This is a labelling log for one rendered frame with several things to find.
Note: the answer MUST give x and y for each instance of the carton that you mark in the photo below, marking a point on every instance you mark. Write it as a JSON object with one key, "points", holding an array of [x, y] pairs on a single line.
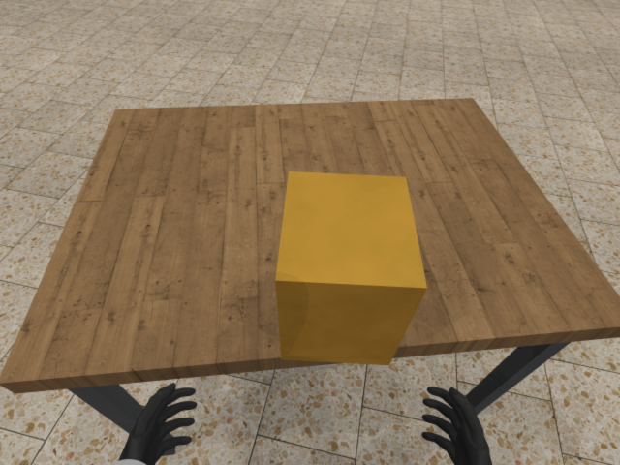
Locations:
{"points": [[349, 276]]}

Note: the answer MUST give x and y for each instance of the right robot hand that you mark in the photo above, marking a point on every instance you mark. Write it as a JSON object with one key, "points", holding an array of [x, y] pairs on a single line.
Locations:
{"points": [[467, 445]]}

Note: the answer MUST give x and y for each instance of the table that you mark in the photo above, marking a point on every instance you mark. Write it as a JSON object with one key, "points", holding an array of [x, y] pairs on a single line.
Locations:
{"points": [[166, 266]]}

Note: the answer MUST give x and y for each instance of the left robot hand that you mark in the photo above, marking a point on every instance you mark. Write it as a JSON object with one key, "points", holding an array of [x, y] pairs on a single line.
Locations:
{"points": [[145, 440]]}

